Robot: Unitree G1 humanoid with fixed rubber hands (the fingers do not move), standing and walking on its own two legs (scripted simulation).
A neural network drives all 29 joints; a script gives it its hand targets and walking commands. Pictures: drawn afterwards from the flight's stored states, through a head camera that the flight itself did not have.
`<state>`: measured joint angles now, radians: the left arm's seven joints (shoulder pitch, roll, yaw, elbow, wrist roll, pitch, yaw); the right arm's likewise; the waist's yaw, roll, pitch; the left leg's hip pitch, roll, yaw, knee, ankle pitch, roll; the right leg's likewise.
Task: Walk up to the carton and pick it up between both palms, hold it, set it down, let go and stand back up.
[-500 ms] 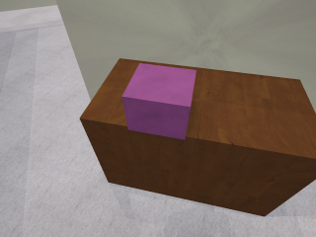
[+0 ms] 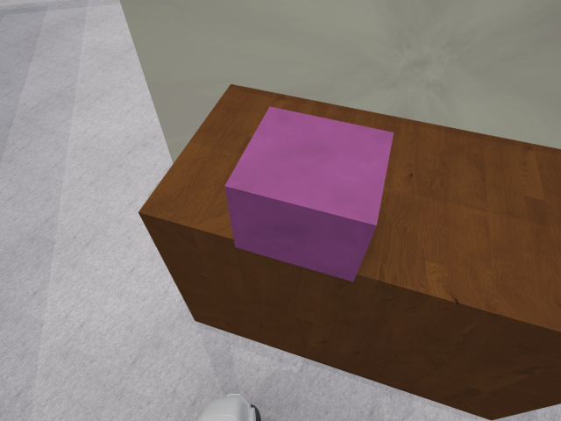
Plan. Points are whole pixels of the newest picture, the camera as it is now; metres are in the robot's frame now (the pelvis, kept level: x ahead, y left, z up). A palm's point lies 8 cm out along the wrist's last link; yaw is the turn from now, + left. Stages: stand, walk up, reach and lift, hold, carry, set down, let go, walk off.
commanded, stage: walk up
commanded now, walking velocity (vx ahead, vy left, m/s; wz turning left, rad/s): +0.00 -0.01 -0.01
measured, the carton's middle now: (310, 192) +0.49 -0.03 -0.02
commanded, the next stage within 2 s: none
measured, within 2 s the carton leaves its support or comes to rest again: neither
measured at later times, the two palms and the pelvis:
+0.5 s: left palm out of the picture +0.00 +0.20 -0.12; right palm out of the picture +0.03 -0.29 -0.16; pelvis -0.04 -0.03 -0.01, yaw -2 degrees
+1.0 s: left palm out of the picture -0.10 +0.20 -0.13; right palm out of the picture -0.11 -0.23 -0.12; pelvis -0.09 -0.01 +0.02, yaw -1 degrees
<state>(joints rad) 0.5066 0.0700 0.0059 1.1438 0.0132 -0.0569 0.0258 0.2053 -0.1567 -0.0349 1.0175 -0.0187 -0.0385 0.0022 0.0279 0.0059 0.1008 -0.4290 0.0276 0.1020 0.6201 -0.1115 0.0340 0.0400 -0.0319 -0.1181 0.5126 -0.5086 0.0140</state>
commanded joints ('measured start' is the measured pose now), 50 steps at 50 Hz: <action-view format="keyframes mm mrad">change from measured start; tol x32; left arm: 1 131 100 8 -52 -31 0 11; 50 -148 134 42 -136 -5 80 -5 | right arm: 1 364 -145 -35 56 -6 -17 -24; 20 -190 -180 -49 -100 -28 98 -73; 50 115 -67 20 86 5 28 -34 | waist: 1 -104 163 -196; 19 35 167 -200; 27 -30 -362 59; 50 -17 234 66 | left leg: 1 578 333 -288 -123 931 110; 5 306 285 -302 -318 314 156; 13 208 341 -208 -245 693 216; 18 80 295 -173 -297 226 172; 23 -281 -42 -179 442 -454 -48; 31 -239 -80 -147 744 -115 -93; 46 393 80 -163 -362 -41 -15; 50 42 252 -380 -561 -499 79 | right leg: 1 -394 27 6 397 23 -6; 17 -349 -6 91 513 -22 34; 22 -155 -438 585 -269 409 -70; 25 -624 -464 576 -404 -242 -159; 35 -175 -195 227 -262 321 53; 50 -292 -31 91 35 190 -12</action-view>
